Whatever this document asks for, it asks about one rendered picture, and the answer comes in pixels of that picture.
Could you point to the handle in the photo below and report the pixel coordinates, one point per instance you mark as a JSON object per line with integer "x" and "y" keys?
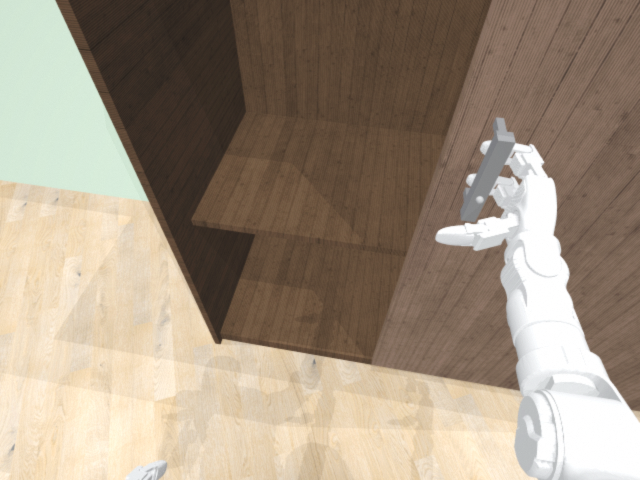
{"x": 489, "y": 170}

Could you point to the left robot hand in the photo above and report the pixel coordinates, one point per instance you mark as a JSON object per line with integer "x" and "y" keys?
{"x": 152, "y": 471}

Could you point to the right robot hand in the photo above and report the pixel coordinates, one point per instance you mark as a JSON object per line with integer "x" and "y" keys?
{"x": 533, "y": 202}

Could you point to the right robot forearm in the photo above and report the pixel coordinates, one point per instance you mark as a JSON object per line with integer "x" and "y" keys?
{"x": 550, "y": 343}

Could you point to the right robot upper arm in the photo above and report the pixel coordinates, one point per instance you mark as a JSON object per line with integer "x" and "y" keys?
{"x": 566, "y": 436}

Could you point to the wardrobe door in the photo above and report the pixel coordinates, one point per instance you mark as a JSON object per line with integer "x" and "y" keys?
{"x": 565, "y": 76}

